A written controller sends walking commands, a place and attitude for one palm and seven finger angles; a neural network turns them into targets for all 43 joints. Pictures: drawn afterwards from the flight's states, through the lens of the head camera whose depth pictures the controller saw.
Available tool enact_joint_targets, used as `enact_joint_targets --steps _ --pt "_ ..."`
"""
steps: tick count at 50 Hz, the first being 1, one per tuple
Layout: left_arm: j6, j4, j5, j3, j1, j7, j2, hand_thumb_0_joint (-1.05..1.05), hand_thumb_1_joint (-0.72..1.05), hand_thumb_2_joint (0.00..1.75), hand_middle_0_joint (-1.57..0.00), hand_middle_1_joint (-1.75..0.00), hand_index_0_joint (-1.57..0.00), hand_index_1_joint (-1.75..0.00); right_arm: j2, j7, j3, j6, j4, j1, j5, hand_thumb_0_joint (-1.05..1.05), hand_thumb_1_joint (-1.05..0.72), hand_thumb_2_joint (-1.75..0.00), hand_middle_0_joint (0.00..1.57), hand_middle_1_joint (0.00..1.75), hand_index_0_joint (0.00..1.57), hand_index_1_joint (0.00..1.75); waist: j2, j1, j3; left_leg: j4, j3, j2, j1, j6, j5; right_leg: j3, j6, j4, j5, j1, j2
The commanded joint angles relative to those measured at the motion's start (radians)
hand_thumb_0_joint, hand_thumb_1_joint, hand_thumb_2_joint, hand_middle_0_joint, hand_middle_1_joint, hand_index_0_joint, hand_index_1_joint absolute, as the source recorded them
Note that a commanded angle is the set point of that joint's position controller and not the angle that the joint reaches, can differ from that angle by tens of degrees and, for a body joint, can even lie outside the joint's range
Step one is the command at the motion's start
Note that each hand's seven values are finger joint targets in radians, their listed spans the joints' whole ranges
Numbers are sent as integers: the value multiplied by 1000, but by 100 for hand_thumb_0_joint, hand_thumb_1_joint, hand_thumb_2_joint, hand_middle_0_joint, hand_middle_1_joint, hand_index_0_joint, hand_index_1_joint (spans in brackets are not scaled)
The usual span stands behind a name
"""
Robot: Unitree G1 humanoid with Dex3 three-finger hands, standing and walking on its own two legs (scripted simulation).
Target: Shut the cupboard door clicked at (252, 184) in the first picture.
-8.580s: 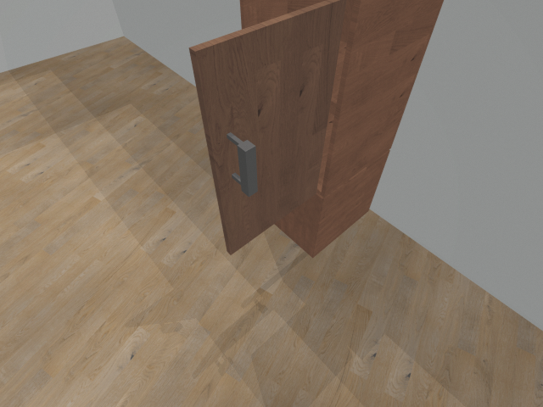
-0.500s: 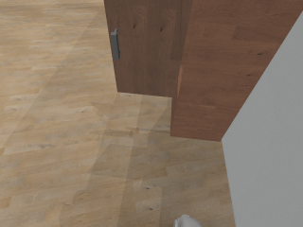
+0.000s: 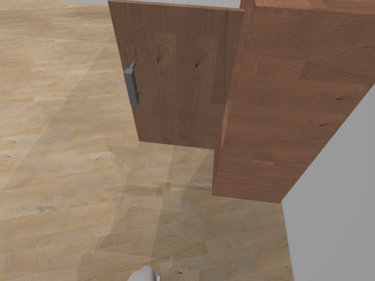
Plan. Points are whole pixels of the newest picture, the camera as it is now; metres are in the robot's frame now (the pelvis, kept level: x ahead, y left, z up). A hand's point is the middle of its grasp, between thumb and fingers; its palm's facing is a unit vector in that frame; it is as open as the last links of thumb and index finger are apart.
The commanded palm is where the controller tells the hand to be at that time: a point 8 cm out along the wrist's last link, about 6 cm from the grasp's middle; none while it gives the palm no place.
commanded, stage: take the last steps up to it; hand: left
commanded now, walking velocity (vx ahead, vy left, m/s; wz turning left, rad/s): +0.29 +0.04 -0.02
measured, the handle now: (133, 83) +0.70 +0.23 +0.00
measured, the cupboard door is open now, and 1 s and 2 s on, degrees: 90 90 90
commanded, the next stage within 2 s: come to a stop and stand still in 0.34 s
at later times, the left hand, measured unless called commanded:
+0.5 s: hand (119, 237) +0.25 +0.20 -0.17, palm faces -0.01 -0.97 -0.24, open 7.3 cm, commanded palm none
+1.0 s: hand (124, 223) +0.29 +0.20 -0.18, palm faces +0.00 -0.96 -0.27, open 7.4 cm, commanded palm none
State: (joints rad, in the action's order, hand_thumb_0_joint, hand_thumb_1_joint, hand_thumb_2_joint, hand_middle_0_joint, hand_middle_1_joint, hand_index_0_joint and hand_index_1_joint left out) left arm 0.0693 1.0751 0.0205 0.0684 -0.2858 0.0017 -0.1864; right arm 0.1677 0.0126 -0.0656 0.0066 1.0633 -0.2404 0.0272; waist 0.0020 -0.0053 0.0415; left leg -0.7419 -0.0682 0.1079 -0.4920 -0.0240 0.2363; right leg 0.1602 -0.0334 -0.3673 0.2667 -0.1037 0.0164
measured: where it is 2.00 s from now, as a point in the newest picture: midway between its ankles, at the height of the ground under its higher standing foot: outside the picture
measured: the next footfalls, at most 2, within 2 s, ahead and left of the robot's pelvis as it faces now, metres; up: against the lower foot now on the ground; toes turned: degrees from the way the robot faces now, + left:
left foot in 0.10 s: +0.17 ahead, +0.14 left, +0.00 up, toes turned +6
right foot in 0.44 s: +0.23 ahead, -0.09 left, +0.00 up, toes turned -10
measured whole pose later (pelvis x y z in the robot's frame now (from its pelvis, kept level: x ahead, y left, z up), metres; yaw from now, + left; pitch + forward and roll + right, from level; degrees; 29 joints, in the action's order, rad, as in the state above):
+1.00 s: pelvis +0.20 +0.00 -0.01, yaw -4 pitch +1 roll +0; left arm -0.03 0.97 0.01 0.05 -0.16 0.04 -0.20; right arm 0.18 -0.03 -0.05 -0.03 0.99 -0.13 0.02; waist -0.01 -0.01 0.08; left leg -0.55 -0.09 0.07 -0.33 -0.02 0.22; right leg 0.02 0.00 -0.71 0.41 -0.29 0.01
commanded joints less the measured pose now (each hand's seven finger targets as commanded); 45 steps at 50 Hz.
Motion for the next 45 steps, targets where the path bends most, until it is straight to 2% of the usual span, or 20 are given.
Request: enact_joint_targets --steps 1,3,4,5,6,9,13,17,20,21,22,23,27,29,33,34,37,39,41,45 --pt "7 -13 5 12 -56 -3 -119 0 90 90 -20 -30 -20 -30 32 14 5 38 -80 34 -2 0 -90 -90 20 30 20 30 89 -5 51 152 -32 -41 111 14 -11 -200 -123 133 -54 -78 281" --pt "-3 -17 0 14 -30 -4 -119 0 90 90 -20 -30 -20 -30 79 6 1 52 -43 -78 1 0 -90 -90 20 30 20 30 20 54 10 273 -55 -77 356 23 -34 -136 -86 -25 -69 -176 216" --pt "-8 -29 -3 7 -44 -9 -86 0 90 90 -20 -30 -20 -30 148 -5 -13 59 -15 -182 8 0 -90 -90 20 30 20 30 -106 96 -47 321 91 30 531 75 3 -79 -49 -248 -48 -298 134" --pt "-6 -53 -11 -6 -58 -15 -34 0 90 90 -20 -30 -20 -30 253 -20 -35 58 -1 -290 20 0 -90 -90 20 30 20 30 -306 123 -113 424 405 260 659 184 10 19 1 -546 233 -472 8" --pt "-3 -81 -3 -14 11 -10 -58 0 90 90 -20 -30 -20 -30 250 -28 -30 48 0 -308 13 0 -90 -90 20 30 20 30 -247 130 -107 473 469 319 585 236 24 -78 -12 -731 320 -505 19" --pt "-15 -54 2 -8 14 -17 -45 0 90 90 -20 -30 -20 -30 151 -37 4 58 -52 -113 3 0 -90 -90 20 30 20 30 -148 44 -15 533 279 249 368 197 6 -150 5 -838 133 -514 105" --pt "-36 -41 2 -19 -22 -18 -3 0 90 90 -20 -30 -20 -30 130 -39 16 70 -45 -76 1 0 -90 -90 20 30 20 30 -106 0 -46 512 84 187 317 182 -254 -113 28 -588 84 -365 106" --pt "-40 -58 5 -21 3 -16 5 0 90 90 -20 -30 -20 -30 136 -34 7 53 -32 -65 1 0 -90 -90 20 30 20 30 -87 -3 -10 488 60 166 250 181 -148 -54 33 -347 40 -221 64" --pt "-38 -32 8 -9 -67 -13 -32 0 90 90 -20 -30 -20 -30 120 -29 6 34 -26 -35 -4 0 -90 -90 20 30 20 30 -51 -48 7 381 26 90 152 114 98 -43 29 -169 -33 -33 36" --pt "-29 -25 10 1 -103 -7 -87 0 90 90 -20 -30 -20 -30 85 -24 14 35 -29 -36 -9 0 -90 -90 20 30 20 30 59 -72 15 259 -19 11 59 73 155 -158 1 -70 -5 57 105" --pt "-23 -12 9 13 -154 -1 -165 0 90 90 -20 -30 -20 -30 50 -15 22 35 -48 -41 -13 0 -90 -90 20 30 20 30 240 -85 20 86 -107 -94 -72 20 276 -410 -79 50 -11 127 294" --pt "-21 -11 0 12 -179 5 -196 0 90 90 -20 -30 -20 -30 69 -17 19 25 -59 -22 -13 0 -90 -90 20 30 20 30 259 -94 -6 -89 -65 -88 -40 10 394 -531 -170 149 -44 69 410" --pt "-18 -47 1 -9 7 33 -128 0 90 90 -20 -30 -20 -30 25 -36 35 3 -2 -49 -29 0 -90 -90 20 30 20 30 128 -11 -66 -60 44 -50 84 -12 272 -272 -167 -16 -871 35 319" --pt "-28 -48 -3 -5 26 40 -147 0 90 90 -20 -30 -20 -30 23 -37 34 -12 8 -78 -32 0 -90 -90 20 30 20 30 127 0 -117 58 11 -75 133 -26 180 -196 -141 -72 -957 73 283" --pt "-60 -48 -12 10 33 47 -153 0 90 90 -20 -30 -20 -30 56 -39 16 -31 5 -71 -19 0 -90 -90 20 30 20 30 123 0 -79 270 -16 -75 227 -25 -79 -176 -83 -156 -790 17 248" --pt "-69 -57 -15 11 34 46 -146 0 90 90 -20 -30 -20 -30 87 -40 9 -29 1 -78 -17 0 -90 -90 20 30 20 30 52 3 -93 292 17 -20 306 -2 -349 -144 -46 -192 -658 -51 214" --pt "-97 -109 -17 -7 51 51 -72 0 90 90 -20 -30 -20 -30 183 -52 -12 -28 -28 -97 -9 0 -90 -90 20 30 20 30 -262 24 -85 359 270 254 363 211 -998 -84 48 -510 316 -240 2" --pt "-109 -113 -18 3 80 48 -78 0 90 90 -20 -30 -20 -30 176 -68 -10 -27 -47 -58 0 0 -90 -90 20 30 20 30 -216 23 -73 337 252 256 346 260 -933 -196 38 -702 372 -309 3" --pt "-108 -117 -16 6 73 41 -69 0 90 90 -20 -30 -20 -30 170 -70 -12 -26 -73 -10 4 0 -90 -90 20 30 20 30 -122 11 -88 309 215 230 394 247 -855 -187 41 -705 329 -351 -8" --pt "-112 -134 -13 4 64 33 -56 0 90 90 -20 -30 -20 -30 182 -62 -19 -27 -96 23 3 0 -90 -90 20 30 20 30 -170 14 -120 338 167 196 359 210 -630 -157 48 -556 260 -271 -6"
